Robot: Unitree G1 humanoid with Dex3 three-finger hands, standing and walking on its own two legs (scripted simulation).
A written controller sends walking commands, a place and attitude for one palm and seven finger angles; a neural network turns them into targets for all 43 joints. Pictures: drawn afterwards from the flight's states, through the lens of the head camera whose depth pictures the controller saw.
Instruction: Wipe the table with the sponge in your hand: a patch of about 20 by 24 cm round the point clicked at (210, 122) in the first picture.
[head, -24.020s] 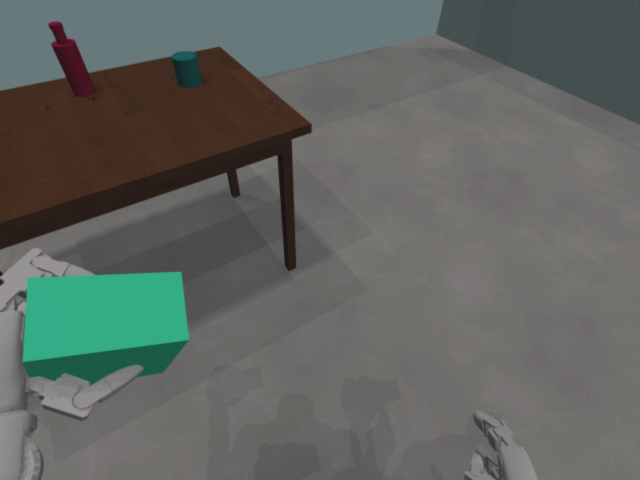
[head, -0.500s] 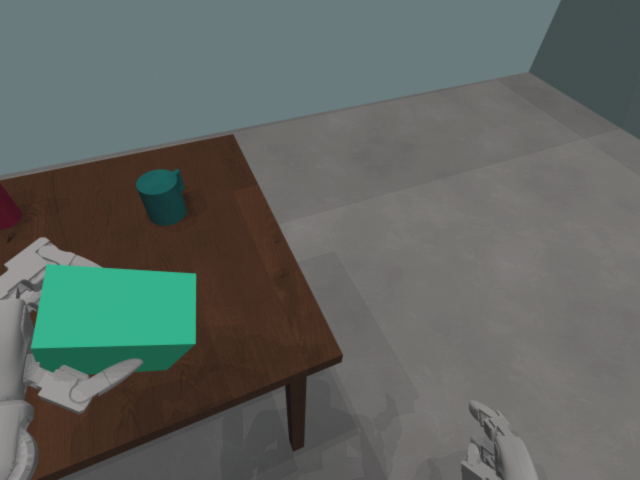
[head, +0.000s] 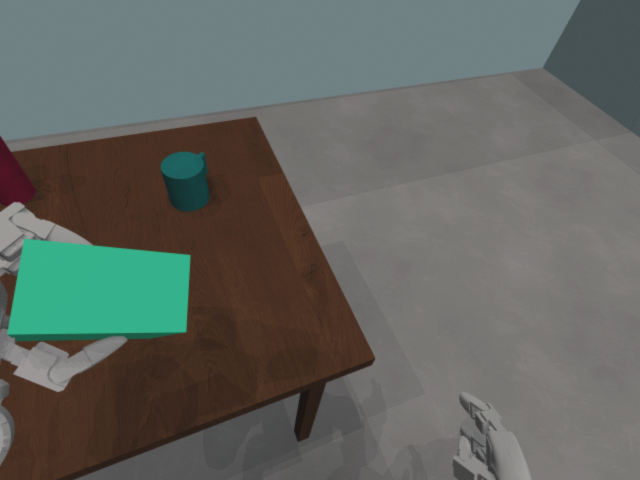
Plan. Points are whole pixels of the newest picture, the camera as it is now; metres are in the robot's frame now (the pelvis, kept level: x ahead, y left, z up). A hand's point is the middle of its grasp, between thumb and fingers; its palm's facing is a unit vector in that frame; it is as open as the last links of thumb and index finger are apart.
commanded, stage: come to a stop and stand still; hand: left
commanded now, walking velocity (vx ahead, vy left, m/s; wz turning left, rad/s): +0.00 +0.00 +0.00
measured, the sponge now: (124, 300) +0.24 +0.22 +0.14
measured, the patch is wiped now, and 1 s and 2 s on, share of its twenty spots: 0.00 0.00 0.00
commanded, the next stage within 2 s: look again from close up in 0.66 s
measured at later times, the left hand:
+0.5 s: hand (64, 327) +0.20 +0.25 +0.16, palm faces +0.37 -0.85 -0.37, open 10.6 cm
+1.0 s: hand (99, 326) +0.20 +0.22 +0.16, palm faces +0.36 -0.86 -0.36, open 10.6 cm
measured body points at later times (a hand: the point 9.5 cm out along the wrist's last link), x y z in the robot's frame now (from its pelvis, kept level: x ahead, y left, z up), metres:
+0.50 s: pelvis -0.02 +0.00 +0.00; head +0.00 +0.02 +0.45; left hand +0.17 +0.29 +0.18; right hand +0.15 -0.22 -0.07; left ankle -0.01 +0.04 -0.74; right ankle +0.00 -0.13 -0.74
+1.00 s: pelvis -0.01 -0.02 +0.01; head +0.00 +0.00 +0.45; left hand +0.18 +0.27 +0.18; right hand +0.16 -0.25 -0.06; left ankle -0.01 +0.04 -0.74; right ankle +0.00 -0.13 -0.74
